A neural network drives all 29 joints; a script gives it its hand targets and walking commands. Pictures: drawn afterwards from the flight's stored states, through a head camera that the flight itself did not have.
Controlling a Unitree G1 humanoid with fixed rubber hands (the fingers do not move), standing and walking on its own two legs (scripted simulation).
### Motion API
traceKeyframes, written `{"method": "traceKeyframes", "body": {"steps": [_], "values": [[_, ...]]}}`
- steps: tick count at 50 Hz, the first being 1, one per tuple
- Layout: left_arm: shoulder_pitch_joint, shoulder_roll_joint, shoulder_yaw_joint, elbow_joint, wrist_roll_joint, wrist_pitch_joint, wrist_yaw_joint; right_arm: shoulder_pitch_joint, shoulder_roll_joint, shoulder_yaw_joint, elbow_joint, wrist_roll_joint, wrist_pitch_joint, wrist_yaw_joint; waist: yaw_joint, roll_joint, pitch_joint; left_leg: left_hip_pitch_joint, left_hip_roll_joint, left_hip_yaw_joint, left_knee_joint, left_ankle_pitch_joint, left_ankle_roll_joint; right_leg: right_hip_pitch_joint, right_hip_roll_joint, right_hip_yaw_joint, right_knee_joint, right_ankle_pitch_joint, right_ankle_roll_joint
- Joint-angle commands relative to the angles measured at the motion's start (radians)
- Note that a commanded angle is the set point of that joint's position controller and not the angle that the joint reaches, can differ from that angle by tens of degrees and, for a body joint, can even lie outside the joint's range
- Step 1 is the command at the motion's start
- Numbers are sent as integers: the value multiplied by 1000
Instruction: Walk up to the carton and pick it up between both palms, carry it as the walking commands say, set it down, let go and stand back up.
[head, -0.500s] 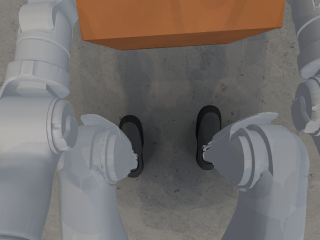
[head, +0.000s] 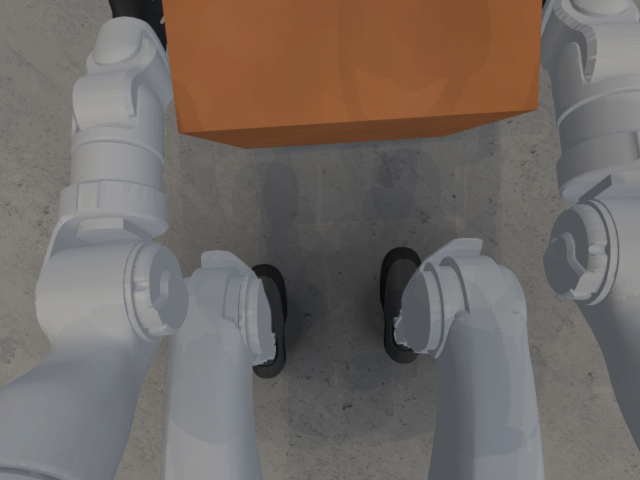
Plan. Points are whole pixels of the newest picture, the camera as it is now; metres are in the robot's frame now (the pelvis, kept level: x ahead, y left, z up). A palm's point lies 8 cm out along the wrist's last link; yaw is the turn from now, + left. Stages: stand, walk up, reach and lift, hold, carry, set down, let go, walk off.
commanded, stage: reach and lift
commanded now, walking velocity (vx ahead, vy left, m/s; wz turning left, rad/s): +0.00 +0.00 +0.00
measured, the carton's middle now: out of the picture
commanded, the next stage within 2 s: none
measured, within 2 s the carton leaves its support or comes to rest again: neither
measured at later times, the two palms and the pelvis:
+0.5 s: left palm (101, 13) +0.54 +0.15 -0.06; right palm out of the picture +0.53 -0.23 -0.06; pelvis +0.01 +0.00 +0.04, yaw +0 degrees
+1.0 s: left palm (27, 0) +0.52 +0.16 +0.01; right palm out of the picture +0.52 -0.22 +0.01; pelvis +0.01 +0.00 +0.10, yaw -1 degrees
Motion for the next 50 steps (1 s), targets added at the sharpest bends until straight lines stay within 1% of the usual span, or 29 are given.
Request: {"method": "traceKeyframes", "body": {"steps": [1, 5, 8, 16, 21, 35, 50], "values": [[-754, -867, -372, -266, -116, -39, -240, -576, 971, 296, -275, 119, -6, 262, -15, -81, -1351, 494, -113, 90, -168, 276, 35, 845, 109, -53, -138, 364, 8], [-748, -880, -393, -312, -121, -22, -241, -577, 988, 320, -333, 126, 12, 260, -8, -91, -1441, 527, -117, 88, -181, 320, 35, 893, 114, -54, -149, 407, 13], [-726, -894, -403, -324, -119, -12, -243, -560, 1003, 328, -349, 120, 22, 261, -6, -95, -1464, 533, -119, 85, -196, 338, 34, 904, 118, -55, -161, 424, 15], [-651, -940, -407, -323, -102, 13, -259, -490, 1042, 314, -349, 83, 44, 271, -17, -86, -1460, 533, -126, 80, -252, 347, 26, 886, 129, -60, -213, 424, 15], [-618, -963, -400, -322, -85, 28, -269, -457, 1062, 295, -345, 58, 59, 280, -20, -74, -1448, 532, -131, 77, -296, 333, 22, 868, 136, -63, -254, 402, 12], [-564, -999, -374, -321, -41, 71, -303, -413, 1112, 263, -351, 20, 99, 305, -10, -69, -1447, 576, -138, 74, -409, 282, 18, 905, 144, -63, -374, 329, 14], [-464, -1037, -382, -340, -19, 89, -341, -327, 1156, 265, -386, -3, 116, 321, -5, -69, -1463, 659, -142, 65, -517, 315, 13, 1007, 152, -56, -486, 367, 21]]}}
